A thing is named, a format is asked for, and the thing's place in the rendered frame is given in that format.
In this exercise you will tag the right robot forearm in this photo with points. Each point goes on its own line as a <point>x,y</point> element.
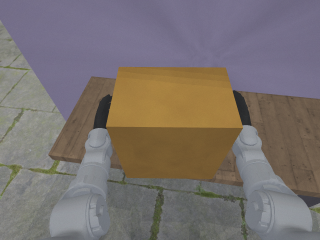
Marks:
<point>254,169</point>

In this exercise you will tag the right robot upper arm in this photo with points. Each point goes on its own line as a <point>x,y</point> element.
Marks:
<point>279,216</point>

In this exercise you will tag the table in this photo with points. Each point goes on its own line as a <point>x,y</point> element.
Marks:
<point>288,126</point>

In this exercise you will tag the robot left hand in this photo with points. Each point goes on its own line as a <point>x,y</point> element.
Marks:
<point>102,112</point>

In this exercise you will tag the carton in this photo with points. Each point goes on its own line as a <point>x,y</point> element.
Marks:
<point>172,122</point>

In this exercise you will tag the left robot upper arm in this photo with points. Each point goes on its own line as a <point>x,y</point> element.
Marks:
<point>83,217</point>

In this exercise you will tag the left robot forearm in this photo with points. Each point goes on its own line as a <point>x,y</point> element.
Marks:
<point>94,169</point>

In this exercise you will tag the robot right hand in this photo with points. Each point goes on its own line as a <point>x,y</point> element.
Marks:
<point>242,108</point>

